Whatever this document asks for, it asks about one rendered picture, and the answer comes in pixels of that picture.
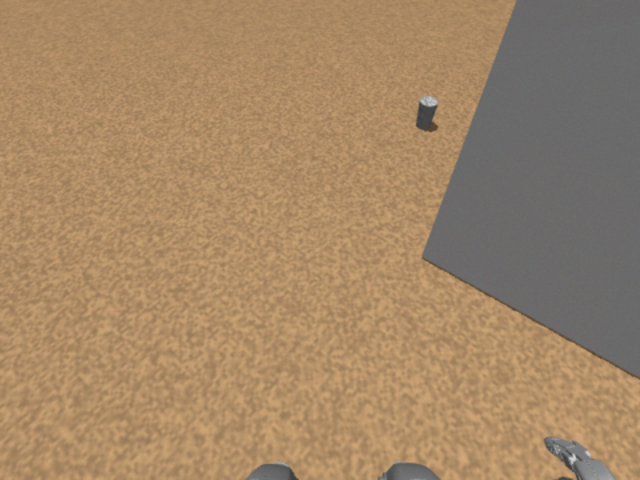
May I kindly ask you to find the cup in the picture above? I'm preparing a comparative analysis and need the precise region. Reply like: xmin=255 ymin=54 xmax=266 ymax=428
xmin=416 ymin=96 xmax=438 ymax=130

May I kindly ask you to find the right robot hand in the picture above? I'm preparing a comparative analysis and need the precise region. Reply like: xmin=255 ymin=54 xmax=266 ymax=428
xmin=544 ymin=437 xmax=616 ymax=480

